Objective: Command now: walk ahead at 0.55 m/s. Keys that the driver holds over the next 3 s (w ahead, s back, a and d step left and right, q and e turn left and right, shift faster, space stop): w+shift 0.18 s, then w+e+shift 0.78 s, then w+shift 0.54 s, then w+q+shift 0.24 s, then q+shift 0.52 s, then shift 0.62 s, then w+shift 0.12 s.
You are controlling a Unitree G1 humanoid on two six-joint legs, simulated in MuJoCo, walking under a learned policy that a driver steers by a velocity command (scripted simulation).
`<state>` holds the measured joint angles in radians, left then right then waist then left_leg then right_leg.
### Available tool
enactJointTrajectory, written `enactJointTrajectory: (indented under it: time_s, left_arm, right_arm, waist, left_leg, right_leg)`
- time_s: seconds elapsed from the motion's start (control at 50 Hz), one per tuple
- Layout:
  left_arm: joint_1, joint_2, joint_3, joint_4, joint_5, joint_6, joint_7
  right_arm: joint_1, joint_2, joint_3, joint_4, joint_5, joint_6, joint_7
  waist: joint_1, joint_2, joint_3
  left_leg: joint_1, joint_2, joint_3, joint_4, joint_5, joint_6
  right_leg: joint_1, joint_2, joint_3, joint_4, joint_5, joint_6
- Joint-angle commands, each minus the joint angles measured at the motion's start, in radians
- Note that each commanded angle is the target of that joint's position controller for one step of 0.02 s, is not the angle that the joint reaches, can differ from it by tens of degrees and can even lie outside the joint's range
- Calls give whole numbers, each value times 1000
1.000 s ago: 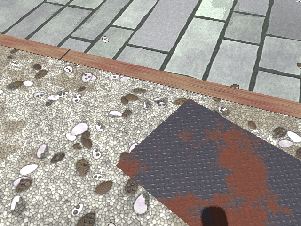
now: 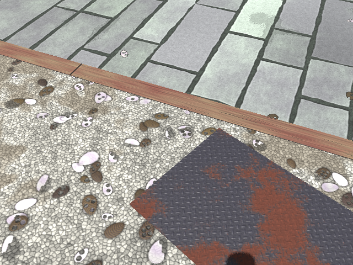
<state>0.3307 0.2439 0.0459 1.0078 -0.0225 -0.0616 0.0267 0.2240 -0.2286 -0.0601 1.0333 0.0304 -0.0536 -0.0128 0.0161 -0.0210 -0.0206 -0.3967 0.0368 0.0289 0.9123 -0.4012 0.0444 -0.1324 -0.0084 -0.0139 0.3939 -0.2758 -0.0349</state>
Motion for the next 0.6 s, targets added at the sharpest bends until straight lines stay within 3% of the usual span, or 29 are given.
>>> enactJointTrajectory:
  time_s: [0.02,0.04,0.06,0.08,0.1,0.12,0.14,0.16,0.18,0.2,0.22,0.26,0.3,0.38,0.44,0.48,0.54,0.56,0.6]
  left_arm:
    - [-62,159,33,-76,-13,-28,-1]
    - [-65,174,37,-80,-15,-26,-2]
    - [-28,179,44,-46,63,-13,-18]
    - [-40,176,49,-50,67,-5,-24]
    - [-71,178,52,-59,52,0,-27]
    - [-96,173,52,-70,48,0,-30]
    - [-143,122,37,-88,64,-5,-33]
    - [-242,-21,-2,-169,67,-20,-35]
    - [-232,-17,-1,-207,51,-26,-45]
    - [-227,30,7,-211,41,-27,-55]
    - [-190,72,16,-187,45,-28,-66]
    - [-122,74,23,-153,62,-8,-82]
    - [-145,53,21,-160,53,20,-95]
    - [-289,35,15,-205,39,40,-96]
    - [-397,24,4,-249,43,38,-104]
    - [-449,13,-7,-280,46,35,-110]
    - [-402,37,-8,-288,40,36,-100]
    - [-320,63,0,-272,37,37,-95]
    - [28,144,39,-183,30,36,-80]
  right_arm:
    - [-103,-55,-10,-76,-1,-55,12]
    - [-95,-44,-8,-71,-1,-57,14]
    - [-81,-44,-8,-89,-80,-17,52]
    - [-41,-38,-12,-84,-77,1,59]
    - [26,-36,-14,-69,-67,9,56]
    - [117,-54,-20,-43,-64,7,48]
    - [301,-99,-36,10,-68,-12,35]
    - [454,-212,-48,29,-96,-31,22]
    - [333,-203,-33,8,-98,-28,19]
    - [193,-203,-35,-36,-81,-29,17]
    - [125,-158,-25,-64,-67,-42,23]
    - [93,-112,-9,-73,-60,-62,16]
    - [153,-83,0,-45,-63,-78,12]
    - [239,-63,6,-25,-65,-88,12]
    - [278,-47,16,-16,-65,-92,0]
    - [294,-58,18,-8,-60,-89,-12]
    - [288,-125,11,-15,-59,-72,-35]
    - [281,-161,1,-24,-63,-57,-46]
    - [203,-228,-25,-67,-74,-25,-45]
  waist:
    - [-11,-96,79]
    - [-20,-111,75]
    - [-28,-121,64]
    - [-47,-117,84]
    - [-83,-84,90]
    - [-125,-32,85]
    - [-218,113,38]
    - [-270,406,-11]
    - [-167,304,43]
    - [-89,176,115]
    - [-58,79,88]
    - [-13,99,60]
    - [-17,100,100]
    - [-49,71,164]
    - [-64,69,208]
    - [-65,68,221]
    - [-6,124,133]
    - [44,155,77]
    - [205,197,-84]
  left_leg:
    - [-105,57,-10,-148,69,-6]
    - [-12,30,24,-218,82,-20]
    - [72,-27,93,-301,16,-22]
    - [168,-44,138,-347,87,-28]
    - [286,-56,169,-394,155,-26]
    - [417,-69,168,-409,126,-23]
    - [598,-3,46,-467,30,-8]
    - [642,284,-443,-670,-411,44]
    - [529,377,-812,-842,-641,119]
    - [467,403,-711,-815,-585,122]
    - [418,339,-543,-783,-420,90]
    - [345,253,-315,-818,-235,41]
    - [334,224,-179,-838,-92,25]
    - [351,181,43,-869,164,-8]
    - [408,171,147,-898,319,-9]
    - [463,174,210,-887,525,-20]
    - [554,195,285,-701,1327,-44]
    - [593,211,288,-572,1511,-47]
    - [528,249,252,-134,1603,-6]
  right_leg:
    - [-33,-233,253,-292,-252,-127]
    - [-89,-205,202,-285,-232,-127]
    - [-120,-170,156,-274,-300,-149]
    - [-190,-171,139,-237,-332,-158]
    - [-279,-169,124,-189,-377,-159]
    - [-378,-146,103,-85,-381,-152]
    - [-495,-72,30,229,-268,-131]
    - [-703,50,-13,685,-289,-91]
    - [-848,69,149,851,-169,-112]
    - [-904,-21,165,906,-31,-117]
    - [-829,-55,163,873,63,-100]
    - [-709,-79,132,843,122,-55]
    - [-729,-76,106,864,185,-38]
    - [-765,-51,33,749,277,-44]
    - [-765,-56,-58,588,299,-63]
    - [-715,-46,-127,463,287,-88]
    - [-492,63,-238,350,224,-158]
    - [-412,99,-250,342,174,-177]
    - [-85,140,-207,337,22,-229]
